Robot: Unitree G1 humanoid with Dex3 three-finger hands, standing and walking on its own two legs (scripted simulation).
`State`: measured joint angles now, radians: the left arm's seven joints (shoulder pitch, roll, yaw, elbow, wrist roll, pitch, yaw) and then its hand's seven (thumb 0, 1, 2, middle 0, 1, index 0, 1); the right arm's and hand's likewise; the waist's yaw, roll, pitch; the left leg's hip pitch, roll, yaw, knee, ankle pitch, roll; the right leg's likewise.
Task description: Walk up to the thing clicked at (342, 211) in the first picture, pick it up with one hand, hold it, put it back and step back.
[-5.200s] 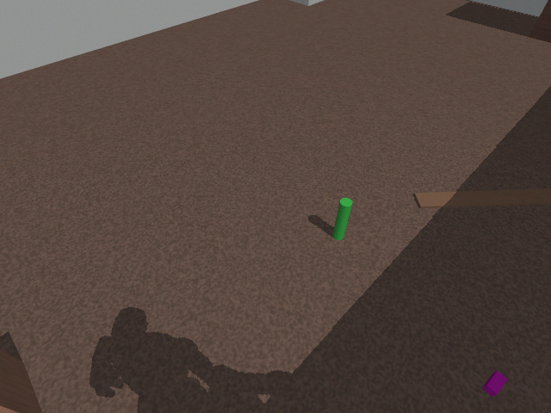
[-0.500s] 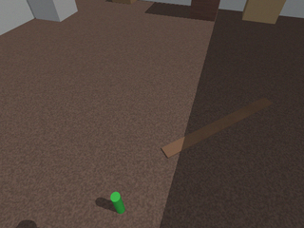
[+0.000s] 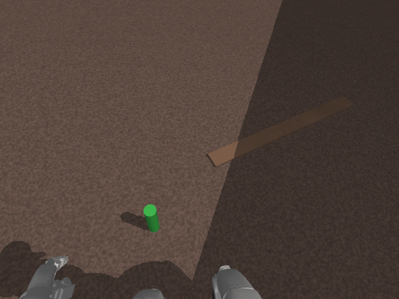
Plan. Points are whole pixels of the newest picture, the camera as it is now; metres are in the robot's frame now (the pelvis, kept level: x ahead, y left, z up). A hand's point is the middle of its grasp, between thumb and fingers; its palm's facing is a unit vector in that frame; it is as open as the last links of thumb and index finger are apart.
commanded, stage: walk up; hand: left
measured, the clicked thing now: (152, 219) +0.46 +0.17 -0.63
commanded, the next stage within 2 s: stand in 1.60 s
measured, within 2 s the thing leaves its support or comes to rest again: neither
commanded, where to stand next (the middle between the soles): +0.12 -0.03 m, yaw -3 degrees
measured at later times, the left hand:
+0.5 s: hand out of the picture +0.12 +0.20 -0.10, palm faces -0.07 -0.89 -0.44, open 7.4 cm
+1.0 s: hand out of the picture +0.13 +0.25 -0.15, palm faces -0.01 -0.92 -0.38, open 7.4 cm
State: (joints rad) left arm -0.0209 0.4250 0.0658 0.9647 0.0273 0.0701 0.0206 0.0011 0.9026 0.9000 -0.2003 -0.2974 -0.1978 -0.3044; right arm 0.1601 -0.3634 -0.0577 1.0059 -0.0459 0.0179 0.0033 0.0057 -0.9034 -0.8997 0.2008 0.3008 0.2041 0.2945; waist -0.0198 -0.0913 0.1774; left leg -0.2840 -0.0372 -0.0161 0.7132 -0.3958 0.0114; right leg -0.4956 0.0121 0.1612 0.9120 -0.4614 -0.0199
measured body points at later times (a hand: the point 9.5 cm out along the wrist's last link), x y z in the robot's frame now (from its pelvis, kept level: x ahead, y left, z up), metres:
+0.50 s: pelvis +0.04 -0.07 +0.02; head +0.03 -0.11 +0.47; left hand +0.12 +0.24 -0.07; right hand +0.05 -0.41 -0.12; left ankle +0.05 +0.08 -0.65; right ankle +0.04 -0.19 -0.71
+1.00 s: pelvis +0.03 -0.01 +0.01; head +0.10 +0.00 +0.45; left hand +0.13 +0.30 -0.12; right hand +0.14 -0.32 -0.10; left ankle +0.06 +0.10 -0.71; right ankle +0.01 -0.16 -0.67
